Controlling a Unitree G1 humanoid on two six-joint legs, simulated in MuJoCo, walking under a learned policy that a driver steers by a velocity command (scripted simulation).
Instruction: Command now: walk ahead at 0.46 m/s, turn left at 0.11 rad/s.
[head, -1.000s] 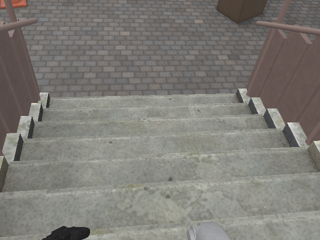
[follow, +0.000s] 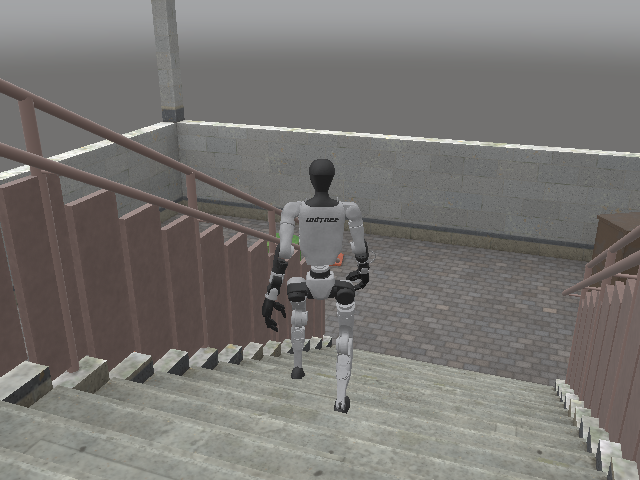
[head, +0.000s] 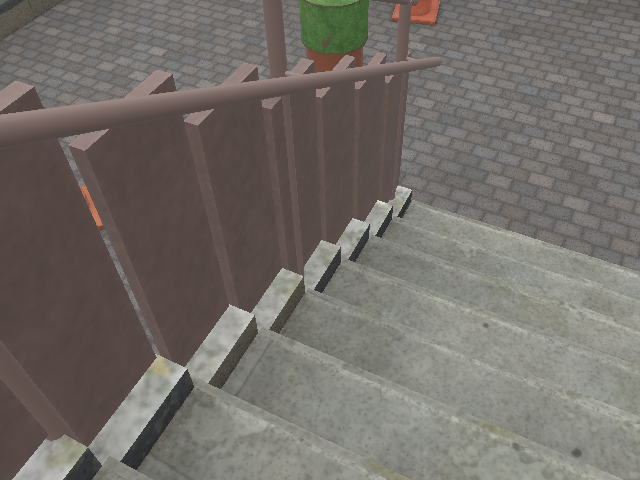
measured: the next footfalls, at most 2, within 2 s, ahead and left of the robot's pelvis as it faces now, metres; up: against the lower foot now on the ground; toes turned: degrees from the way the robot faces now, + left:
left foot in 0.08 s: +0.20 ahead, +0.11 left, -0.16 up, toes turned +1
right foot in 0.72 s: +0.50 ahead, +0.00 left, -0.32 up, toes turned -13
